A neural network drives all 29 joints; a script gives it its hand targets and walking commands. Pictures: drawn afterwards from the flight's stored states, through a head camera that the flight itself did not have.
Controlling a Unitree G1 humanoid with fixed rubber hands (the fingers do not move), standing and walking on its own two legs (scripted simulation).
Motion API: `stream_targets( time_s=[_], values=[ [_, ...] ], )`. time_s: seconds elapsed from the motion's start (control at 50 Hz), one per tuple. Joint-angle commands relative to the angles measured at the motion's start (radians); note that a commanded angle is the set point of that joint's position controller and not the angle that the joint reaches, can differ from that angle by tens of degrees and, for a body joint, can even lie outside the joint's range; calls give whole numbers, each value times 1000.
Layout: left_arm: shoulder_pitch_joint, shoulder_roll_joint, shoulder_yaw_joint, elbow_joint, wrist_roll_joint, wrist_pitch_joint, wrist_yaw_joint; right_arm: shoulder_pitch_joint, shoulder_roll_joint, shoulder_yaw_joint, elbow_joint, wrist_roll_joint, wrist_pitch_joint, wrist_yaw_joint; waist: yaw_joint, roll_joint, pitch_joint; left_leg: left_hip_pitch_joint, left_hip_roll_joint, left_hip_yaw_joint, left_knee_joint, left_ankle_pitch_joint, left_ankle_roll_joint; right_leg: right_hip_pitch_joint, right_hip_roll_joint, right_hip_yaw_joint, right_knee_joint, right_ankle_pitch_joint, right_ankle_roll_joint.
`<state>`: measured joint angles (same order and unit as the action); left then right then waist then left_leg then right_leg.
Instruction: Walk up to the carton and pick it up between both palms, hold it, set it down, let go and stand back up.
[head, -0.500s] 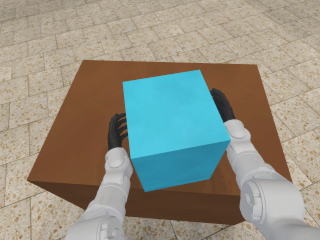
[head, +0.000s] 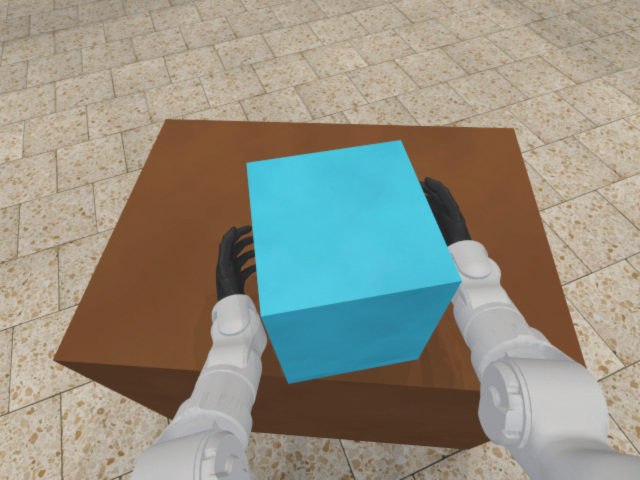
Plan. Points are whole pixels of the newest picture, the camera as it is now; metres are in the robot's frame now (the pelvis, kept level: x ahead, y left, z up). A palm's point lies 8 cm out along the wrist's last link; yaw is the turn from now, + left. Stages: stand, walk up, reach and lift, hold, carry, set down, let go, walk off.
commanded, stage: reach and lift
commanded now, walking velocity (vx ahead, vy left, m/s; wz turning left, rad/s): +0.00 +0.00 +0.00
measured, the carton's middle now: (340, 270) +0.41 +0.04 -0.01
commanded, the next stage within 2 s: none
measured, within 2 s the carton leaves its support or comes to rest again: leaves its support in 0.74 s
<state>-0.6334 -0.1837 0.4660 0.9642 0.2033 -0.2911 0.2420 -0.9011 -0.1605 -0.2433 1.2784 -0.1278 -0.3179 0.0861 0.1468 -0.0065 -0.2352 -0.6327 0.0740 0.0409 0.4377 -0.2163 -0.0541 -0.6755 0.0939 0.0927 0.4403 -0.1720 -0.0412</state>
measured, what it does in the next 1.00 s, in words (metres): stands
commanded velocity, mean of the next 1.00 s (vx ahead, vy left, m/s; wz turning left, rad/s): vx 0.00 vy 0.00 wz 0.00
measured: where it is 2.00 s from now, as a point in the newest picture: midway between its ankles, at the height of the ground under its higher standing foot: outside the picture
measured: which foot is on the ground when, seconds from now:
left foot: down 0.00-1.00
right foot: down 0.00-1.00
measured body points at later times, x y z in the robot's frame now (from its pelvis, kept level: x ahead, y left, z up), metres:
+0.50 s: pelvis +0.00 +0.00 +0.00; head +0.09 -0.01 +0.44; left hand +0.37 +0.18 +0.00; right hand +0.46 -0.10 +0.04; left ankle -0.03 +0.15 -0.73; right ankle -0.01 -0.09 -0.73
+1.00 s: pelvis -0.03 +0.00 +0.00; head +0.01 -0.02 +0.45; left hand +0.34 +0.19 +0.03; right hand +0.43 -0.09 +0.07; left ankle -0.03 +0.15 -0.73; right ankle -0.01 -0.09 -0.73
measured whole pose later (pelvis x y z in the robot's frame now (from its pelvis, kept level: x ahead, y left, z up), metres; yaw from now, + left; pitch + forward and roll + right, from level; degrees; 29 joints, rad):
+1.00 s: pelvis -0.03 +0.00 +0.00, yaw +0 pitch +21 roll +0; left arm -0.62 -0.10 0.31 0.90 0.02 -0.01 0.25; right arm -0.90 -0.14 -0.07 1.23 0.00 -0.09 -0.03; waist 0.15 -0.01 -0.31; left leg -0.63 0.07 0.04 0.45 -0.18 -0.05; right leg -0.68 0.09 0.09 0.45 -0.14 -0.04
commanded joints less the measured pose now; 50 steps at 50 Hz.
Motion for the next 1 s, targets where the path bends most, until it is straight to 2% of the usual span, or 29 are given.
stream_targets(
  time_s=[0.0,0.04,0.08,0.12,0.16,0.18,0.2,0.22,0.24,0.28,0.3,0.4,0.44,0.5,0.54,0.56,0.58,0.6,0.64,0.66,0.7,0.74,0.78,0.8,0.82,0.88,0.94,0.96,0.98],
  values=[
    [-663,-410,-268,-77,54,-35,-140,-466,632,152,-46,-120,-41,42,7,-127,-589,61,-62,77,-5,389,21,732,-68,-119,108,809,92],
    [-712,-425,-294,-81,51,-41,-131,-489,656,162,-78,-118,-61,42,10,-108,-625,28,-64,85,-4,343,19,724,-69,-114,110,765,92],
    [-708,-464,-312,-97,45,-55,-130,-512,670,176,-96,-112,-80,38,20,-83,-682,75,-68,83,14,442,6,700,-64,-123,115,839,93],
    [-724,-460,-316,-82,25,-45,-129,-507,670,193,-77,-126,-74,35,20,-129,-698,9,-62,84,-11,390,22,770,-69,-113,138,871,92],
    [-700,-488,-337,-69,21,-50,-129,-505,675,220,-126,-104,-91,27,-7,-137,-707,0,-70,81,4,408,12,788,-74,-104,137,971,96],
    [-715,-491,-353,-74,9,-54,-128,-509,670,205,-59,-116,-96,32,0,-103,-694,22,-68,63,-12,413,13,777,-77,-108,133,925,93],
    [-723,-493,-356,-81,7,-52,-129,-496,649,175,-51,-147,-99,25,-34,-115,-722,24,-70,69,0,428,7,765,-69,-122,129,915,87],
    [-713,-505,-359,-113,17,-60,-128,-488,683,225,-55,-116,-100,31,-14,-115,-739,56,-58,60,19,499,8,777,-57,-123,142,982,95],
    [-703,-481,-340,-68,15,-50,-129,-488,692,235,-86,-117,-101,38,13,-119,-711,-43,-67,84,-31,376,24,809,-92,-104,143,967,103],
    [-734,-522,-395,-90,-27,-55,-123,-549,649,239,-90,-108,-102,39,-17,-113,-785,34,-59,62,2,470,9,773,-55,-131,145,954,89],
    [-744,-520,-389,-76,-26,-44,-120,-534,645,230,-55,-98,-92,42,-11,-103,-745,70,-56,62,8,447,6,715,-49,-129,123,850,87],
    [-732,-535,-438,-99,-50,-40,-118,-525,700,307,-110,-76,-106,23,-16,-90,-832,-34,-76,47,6,496,16,816,-69,-115,173,1069,96],
    [-753,-529,-429,-91,-46,-34,-120,-541,707,280,-114,-94,-94,13,-52,-123,-808,-25,-82,49,3,436,15,839,-76,-112,152,1028,100],
    [-747,-564,-482,-149,-81,-29,-114,-564,721,363,-193,-24,-88,22,-26,-88,-893,79,-64,33,46,553,0,788,-37,-130,164,1002,93],
    [-779,-518,-472,-145,-71,-16,-115,-578,697,345,-140,-24,-81,17,-25,-79,-844,2,-79,46,12,449,15,826,-72,-121,165,995,95],
    [-776,-552,-460,-142,-71,-11,-114,-598,701,354,-148,-13,-66,15,-11,-116,-841,48,-64,23,19,475,16,795,-53,-126,161,971,96],
    [-786,-578,-500,-223,-97,-7,-113,-597,712,383,-186,15,-66,16,1,-92,-893,119,-65,28,53,546,4,779,-44,-127,159,981,102],
    [-810,-575,-524,-201,-106,5,-105,-607,723,380,-199,10,-53,10,-45,-83,-863,120,-70,20,54,524,-7,757,-35,-133,148,950,90],
    [-834,-593,-549,-256,-128,29,-97,-613,688,368,-159,52,-41,16,-51,-41,-895,160,-69,11,76,559,-18,721,-23,-147,142,910,82],
    [-907,-593,-579,-311,-155,32,-96,-610,706,354,-163,60,-28,9,-85,-39,-919,168,-68,-5,89,535,-18,717,-22,-146,141,883,84],
    [-864,-589,-548,-279,-135,69,-88,-619,677,363,-159,73,5,19,-47,-85,-882,198,-65,15,84,516,-13,675,-20,-158,123,806,76],
    [-876,-576,-574,-311,-160,87,-85,-633,714,391,-230,95,22,12,-51,-57,-931,203,-70,-5,92,521,-11,688,-17,-136,138,840,79],
    [-885,-583,-581,-352,-160,117,-82,-649,755,450,-262,165,56,20,-12,-58,-933,206,-69,-5,94,546,0,710,-16,-125,141,848,88],
    [-927,-585,-587,-371,-173,133,-82,-655,743,418,-280,168,76,13,-43,-67,-925,195,-74,-13,90,500,-4,720,-16,-122,130,822,91],
    [-942,-568,-541,-363,-165,141,-78,-698,738,407,-263,162,90,24,1,-107,-849,155,-74,-2,79,440,8,700,-23,-126,129,736,94],
    [-969,-552,-579,-408,-197,173,-79,-728,769,462,-376,206,130,14,1,-105,-891,137,-80,-8,80,440,22,768,-30,-99,145,811,109],
    [-1060,-543,-598,-484,-231,193,-72,-719,777,441,-397,214,177,17,-22,-126,-899,126,-86,-8,73,365,23,756,-27,-94,132,682,103],
    [-1064,-523,-563,-431,-213,225,-69,-729,773,406,-345,214,210,23,-11,-108,-820,119,-82,0,42,309,26,725,-25,-95,99,569,97],
    [-1073,-526,-583,-486,-221,234,-73,-725,821,429,-408,226,223,9,-29,-123,-878,162,-82,-13,58,356,32,760,-27,-81,104,628,103]
  ],
)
